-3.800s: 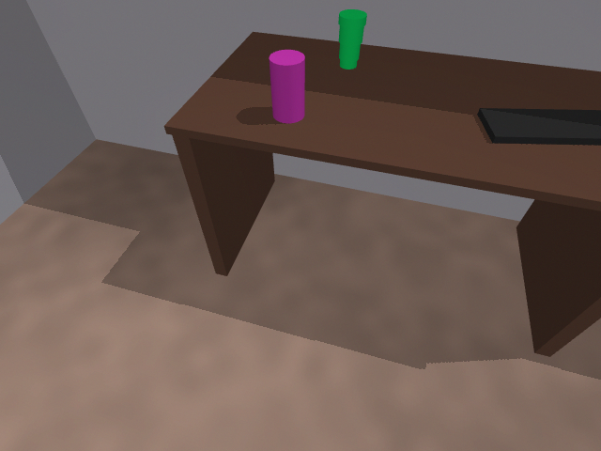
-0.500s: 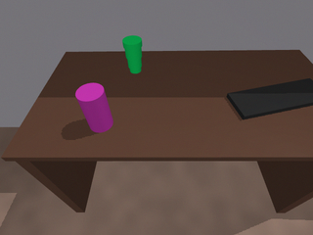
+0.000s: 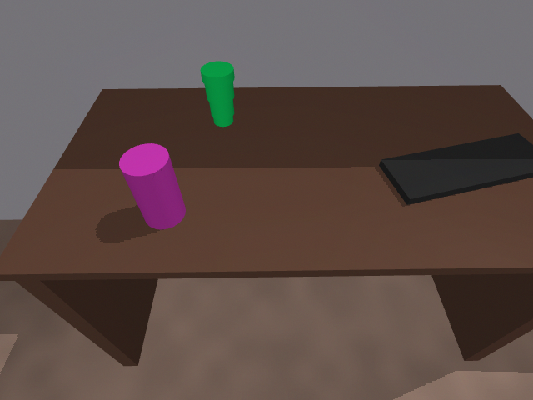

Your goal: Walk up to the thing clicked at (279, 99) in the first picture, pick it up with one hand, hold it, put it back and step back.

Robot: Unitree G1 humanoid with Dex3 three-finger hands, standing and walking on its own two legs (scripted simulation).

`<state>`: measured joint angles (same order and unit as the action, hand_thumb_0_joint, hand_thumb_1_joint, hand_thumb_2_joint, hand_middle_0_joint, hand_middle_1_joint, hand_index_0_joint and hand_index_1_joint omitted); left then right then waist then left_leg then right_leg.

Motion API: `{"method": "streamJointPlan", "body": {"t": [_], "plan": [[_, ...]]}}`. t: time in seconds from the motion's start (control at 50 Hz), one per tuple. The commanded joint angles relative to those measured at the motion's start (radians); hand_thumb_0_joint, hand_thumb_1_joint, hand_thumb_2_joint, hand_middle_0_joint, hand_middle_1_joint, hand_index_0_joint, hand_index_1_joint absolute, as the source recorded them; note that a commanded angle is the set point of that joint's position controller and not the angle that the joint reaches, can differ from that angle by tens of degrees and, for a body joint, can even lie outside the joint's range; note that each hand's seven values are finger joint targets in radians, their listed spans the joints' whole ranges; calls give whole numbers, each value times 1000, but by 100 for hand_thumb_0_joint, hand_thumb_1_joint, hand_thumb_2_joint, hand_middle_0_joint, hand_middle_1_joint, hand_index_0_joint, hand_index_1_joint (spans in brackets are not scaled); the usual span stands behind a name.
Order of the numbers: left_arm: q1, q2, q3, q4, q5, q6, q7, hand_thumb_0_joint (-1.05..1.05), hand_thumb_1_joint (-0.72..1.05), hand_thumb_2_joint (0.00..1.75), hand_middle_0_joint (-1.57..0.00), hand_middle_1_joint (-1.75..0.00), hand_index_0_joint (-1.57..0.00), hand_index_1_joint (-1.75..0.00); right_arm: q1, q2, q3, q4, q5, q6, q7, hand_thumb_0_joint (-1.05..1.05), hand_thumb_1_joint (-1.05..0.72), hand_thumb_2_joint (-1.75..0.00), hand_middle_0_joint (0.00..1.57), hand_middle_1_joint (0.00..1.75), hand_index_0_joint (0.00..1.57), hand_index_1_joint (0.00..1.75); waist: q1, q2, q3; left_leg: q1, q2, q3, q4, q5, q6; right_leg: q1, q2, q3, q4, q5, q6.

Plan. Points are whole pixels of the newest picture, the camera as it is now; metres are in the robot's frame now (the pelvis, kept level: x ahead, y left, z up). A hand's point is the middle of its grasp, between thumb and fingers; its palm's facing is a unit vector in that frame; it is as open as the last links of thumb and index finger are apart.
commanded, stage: stand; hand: left
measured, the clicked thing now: (155, 188) +0.48 +0.24 +0.01
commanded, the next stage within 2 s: none
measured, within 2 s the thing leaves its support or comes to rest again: neither
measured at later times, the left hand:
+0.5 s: hand out of the picture +0.09 +0.25 -0.15, palm faces -0.02 -0.94 -0.35, open 7.4 cm
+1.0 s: hand out of the picture +0.09 +0.25 -0.15, palm faces -0.03 -0.94 -0.35, open 7.4 cm
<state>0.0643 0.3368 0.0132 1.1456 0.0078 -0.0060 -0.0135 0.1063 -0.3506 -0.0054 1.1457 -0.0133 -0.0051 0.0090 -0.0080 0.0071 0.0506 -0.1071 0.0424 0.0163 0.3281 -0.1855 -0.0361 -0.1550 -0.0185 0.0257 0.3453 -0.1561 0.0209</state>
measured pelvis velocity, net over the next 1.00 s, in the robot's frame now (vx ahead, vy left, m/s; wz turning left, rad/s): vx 0.02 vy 0.00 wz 0.00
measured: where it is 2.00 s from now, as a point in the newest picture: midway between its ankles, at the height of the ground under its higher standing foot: outside the picture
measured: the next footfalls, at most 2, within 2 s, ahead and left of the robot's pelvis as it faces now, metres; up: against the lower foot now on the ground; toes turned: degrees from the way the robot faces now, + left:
none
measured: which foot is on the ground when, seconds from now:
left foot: down 0.00-1.00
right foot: down 0.00-1.00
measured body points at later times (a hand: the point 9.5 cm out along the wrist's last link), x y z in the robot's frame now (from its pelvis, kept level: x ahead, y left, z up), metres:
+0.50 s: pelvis +0.01 +0.00 +0.00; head +0.02 -0.01 +0.45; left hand +0.09 +0.30 -0.13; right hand +0.09 -0.30 -0.13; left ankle +0.00 +0.14 -0.75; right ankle +0.02 -0.13 -0.75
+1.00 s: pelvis +0.02 +0.00 +0.00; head +0.03 -0.01 +0.45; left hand +0.09 +0.30 -0.13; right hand +0.09 -0.30 -0.14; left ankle +0.00 +0.14 -0.75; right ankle +0.02 -0.13 -0.75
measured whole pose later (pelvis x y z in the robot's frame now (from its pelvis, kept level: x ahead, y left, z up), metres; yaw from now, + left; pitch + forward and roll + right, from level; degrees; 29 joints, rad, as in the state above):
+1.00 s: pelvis +0.02 +0.00 +0.00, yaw +0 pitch -2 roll +0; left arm 0.11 0.35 0.00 1.12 0.01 -0.01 -0.01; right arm 0.11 -0.35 0.00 1.12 -0.01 0.00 0.01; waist 0.00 0.01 0.05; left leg -0.08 0.05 0.01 0.31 -0.20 -0.04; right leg -0.13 -0.01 0.02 0.34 -0.18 0.02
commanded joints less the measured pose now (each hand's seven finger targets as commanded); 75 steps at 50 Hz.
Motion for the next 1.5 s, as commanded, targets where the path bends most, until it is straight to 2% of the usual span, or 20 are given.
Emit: {"method": "streamJointPlan", "body": {"t": [0.0, 0.08, 0.18, 0.28, 0.42, 0.46, 0.48, 0.56, 0.64, 0.84, 0.94, 1.02, 1.06, 1.24, 1.3, 1.34, 1.48], "plan": [[-25, 224, 36, -60, 1, -20, 15, 0, 90, 90, -20, -30, -20, -30, -36, -217, -42, -60, 0, -21, -12, 0, -90, -90, 20, 30, 20, 30, 4, 0, -66, -5, 93, -73, -68, 39, 44, 11, -105, 78, -59, 46, -36], [-25, 233, 33, -68, -2, -24, 18, 0, 90, 90, -20, -30, -20, -30, -34, -211, -41, -66, 1, -23, -11, 0, -90, -90, 20, 30, 20, 30, 0, -12, -80, 10, 96, -71, -58, 105, 43, 27, -107, 71, -45, 124, -38], [-12, 234, 30, -69, -1, -26, 18, 0, 90, 90, -20, -30, -20, -30, -36, -212, -41, -69, 3, -20, -10, 0, -90, -90, 20, 30, 20, 30, 2, -20, -72, 7, 94, -71, -57, 105, 42, 30, -106, 66, -51, 117, -36], [-2, 231, 26, -75, 0, -27, 18, 0, 90, 90, -20, -30, -20, -30, -41, -219, -42, -71, 4, -21, -11, 0, -90, -90, 20, 30, 20, 30, 3, -4, -95, 36, 100, -66, -45, 144, 43, 38, -111, 66, -42, 177, -38], [5, 234, 24, -73, 0, -26, 20, 0, 90, 90, -20, -30, -20, -30, -36, -215, -39, -72, 4, -17, -11, 0, -90, -90, 20, 30, 20, 30, 2, -15, -76, 22, 95, -64, -51, 110, 41, 31, -107, 65, -55, 138, -33], [2, 241, 27, -76, 0, -27, 21, 0, 90, 90, -20, -30, -20, -30, -32, -215, -40, -74, 4, -17, -12, 0, -90, -90, 20, 30, 20, 30, -1, -15, -92, 32, 98, -62, -49, 132, 43, 45, -112, 67, -44, 171, -38], [7, 239, 24, -74, -2, -27, 21, 0, 90, 90, -20, -30, -20, -30, -35, -212, -36, -73, 5, -17, -10, 0, -90, -90, 20, 30, 20, 30, 2, -15, -72, 22, 95, -66, -54, 139, 39, 38, -108, 62, -48, 171, -37], [1, 243, 27, -76, 0, -25, 21, 0, 90, 90, -20, -30, -20, -30, -40, -219, -40, -75, 4, -18, -12, 0, -90, -90, 20, 30, 20, 30, 1, -7, -83, 31, 98, -63, -52, 126, 42, 46, -111, 65, -47, 163, -39], [5, 247, 29, -77, -1, -26, 22, 0, 90, 90, -20, -30, -20, -30, -36, -215, -39, -78, 4, -19, -12, 0, -90, -90, 20, 30, 20, 30, 1, -14, -88, 42, 99, -63, -55, 156, 41, 43, -106, 59, -42, 176, -40], [11, 238, 26, -79, 0, -24, 21, 0, 90, 90, -20, -30, -20, -30, -34, -221, -39, -76, 5, -19, -13, 0, -90, -90, 20, 30, 20, 30, 8, -6, -78, 37, 100, -63, -59, 141, 42, 40, -106, 56, -46, 162, -39], [6, 242, 26, -80, -1, -26, 24, 0, 90, 90, -20, -30, -20, -30, -23, -211, -39, -78, 5, -13, -12, 0, -90, -90, 20, 30, 20, 30, -1, -30, -67, 25, 93, -62, -57, 115, 43, 34, -107, 62, -58, 147, -38], [8, 243, 27, -82, -1, -24, 22, 0, 90, 90, -20, -30, -20, -30, -23, -213, -37, -77, 3, -17, -13, 0, -90, -90, 20, 30, 20, 30, 3, -2, -67, 18, 94, -58, -62, 105, 43, 39, -109, 65, -52, 148, -39], [9, 244, 28, -81, 0, -24, 21, 0, 90, 90, -20, -30, -20, -30, -24, -215, -38, -80, 3, -19, -13, 0, -90, -90, 20, 30, 20, 30, 3, -3, -84, 31, 100, -63, -58, 140, 43, 46, -109, 61, -39, 170, -41], [14, 239, 23, -84, 1, -25, 23, 0, 90, 90, -20, -30, -20, -30, -17, -218, -41, -77, 3, -17, -13, 0, -90, -90, 20, 30, 20, 30, 4, -12, -81, 40, 100, -62, -54, 140, 42, 34, -108, 60, -45, 164, -40], [13, 238, 23, -87, 0, -26, 23, 0, 90, 90, -20, -30, -20, -30, -23, -212, -40, -79, 4, -16, -13, 0, -90, -90, 20, 30, 20, 30, 4, -17, -92, 44, 98, -57, -47, 153, 44, 51, -111, 61, -40, 198, -43], [17, 240, 24, -83, -2, -24, 22, 0, 90, 90, -20, -30, -20, -30, -21, -217, -39, -75, 3, -17, -14, 0, -90, -90, 20, 30, 20, 30, 5, 4, -65, 31, 93, -56, -63, 111, 43, 33, -105, 61, -49, 153, -40], [21, 238, 25, -83, 1, -23, 22, 0, 90, 90, -20, -30, -20, -30, -24, -221, -43, -78, 3, -17, -13, 0, -90, -90, 20, 30, 20, 30, 6, -6, -69, 39, 95, -59, -63, 108, 44, 25, -102, 63, -53, 139, -41]]}}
